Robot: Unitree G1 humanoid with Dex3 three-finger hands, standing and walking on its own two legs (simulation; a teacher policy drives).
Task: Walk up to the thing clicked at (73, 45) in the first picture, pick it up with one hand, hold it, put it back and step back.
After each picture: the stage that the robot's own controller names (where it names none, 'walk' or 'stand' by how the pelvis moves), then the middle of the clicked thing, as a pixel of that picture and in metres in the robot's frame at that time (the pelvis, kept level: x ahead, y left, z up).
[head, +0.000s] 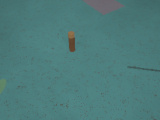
stand; (71, 42) +1.34 +0.12 -0.66
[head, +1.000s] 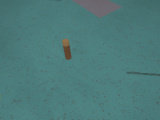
walk; (67, 49) +1.22 +0.24 -0.65
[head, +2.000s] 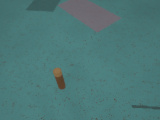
walk; (59, 79) +0.83 +0.27 -0.65
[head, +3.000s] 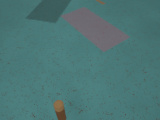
walk; (60, 111) +0.53 +0.20 -0.64
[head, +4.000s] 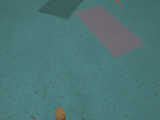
stand; (60, 118) +0.44 +0.16 -0.63
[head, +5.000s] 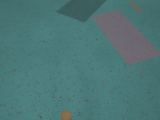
stand; out of the picture +0.43 +0.12 -0.65
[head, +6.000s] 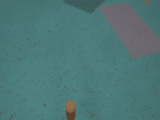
stand; (70, 111) +0.46 +0.08 -0.64
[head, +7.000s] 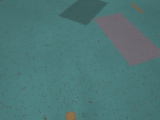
stand; out of the picture +0.45 +0.10 -0.66
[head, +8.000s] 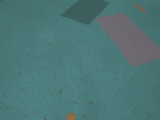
stand; out of the picture +0.43 +0.10 -0.66
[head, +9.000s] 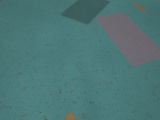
stand; out of the picture +0.43 +0.11 -0.66
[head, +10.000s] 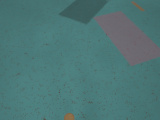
go down; out of the picture +0.43 +0.11 -0.66
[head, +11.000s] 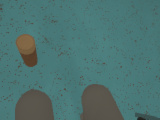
go down; (28, 53) +0.51 +0.16 -0.30
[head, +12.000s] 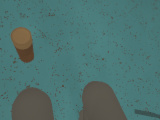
approach; (24, 47) +0.50 +0.18 -0.28
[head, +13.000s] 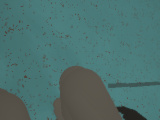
close in; out of the picture +0.49 +0.23 -0.18
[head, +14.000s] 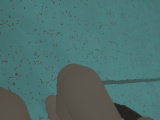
close; out of the picture +0.49 +0.25 -0.18
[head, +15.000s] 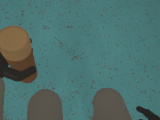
lift; (22, 60) +0.38 +0.20 -0.04
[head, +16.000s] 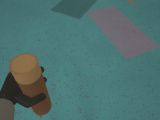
hold; (34, 89) +0.32 +0.16 +0.06
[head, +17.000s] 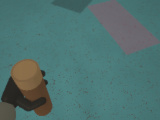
hold; (36, 92) +0.31 +0.17 +0.03
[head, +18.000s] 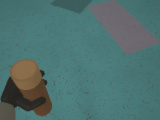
hold; (35, 92) +0.31 +0.17 +0.03
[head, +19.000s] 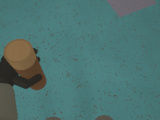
crouch; (30, 69) +0.39 +0.17 -0.03
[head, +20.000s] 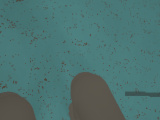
lower; out of the picture +0.55 +0.22 -0.07
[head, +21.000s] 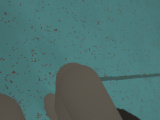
lower; out of the picture +0.49 +0.28 -0.18
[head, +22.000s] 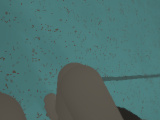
lower; out of the picture +0.49 +0.28 -0.18
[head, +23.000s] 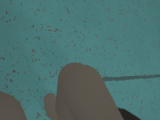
lower; out of the picture +0.49 +0.28 -0.19
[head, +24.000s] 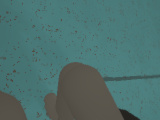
lower; out of the picture +0.49 +0.28 -0.19
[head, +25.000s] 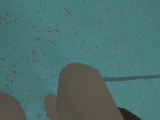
open; out of the picture +0.49 +0.28 -0.18
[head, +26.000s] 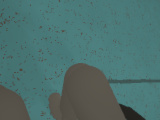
stand; out of the picture +0.48 +0.28 -0.19
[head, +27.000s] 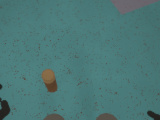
walk; (50, 82) +0.48 +0.17 -0.47
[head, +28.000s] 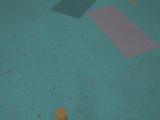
stand; out of the picture +0.44 +0.14 -0.59
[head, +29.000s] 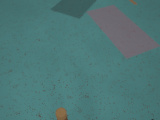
stand; (62, 119) +0.45 +0.15 -0.60
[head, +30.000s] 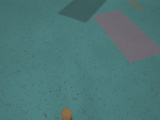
stand; (67, 119) +0.46 +0.13 -0.64
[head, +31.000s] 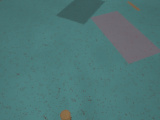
stand; out of the picture +0.46 +0.14 -0.66
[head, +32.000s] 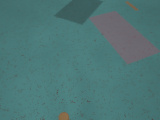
stand; out of the picture +0.44 +0.15 -0.66
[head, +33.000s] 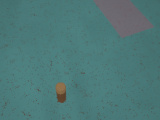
walk; (61, 93) +0.51 +0.11 -0.64
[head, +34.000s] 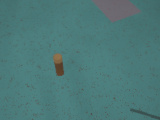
walk; (58, 65) +0.80 +0.20 -0.63
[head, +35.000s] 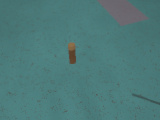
stand; (72, 53) +1.12 +0.15 -0.64
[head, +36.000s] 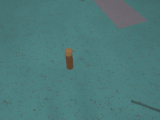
stand; (69, 59) +1.04 +0.15 -0.65
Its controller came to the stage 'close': yes
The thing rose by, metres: 0.67
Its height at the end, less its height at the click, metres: +0.00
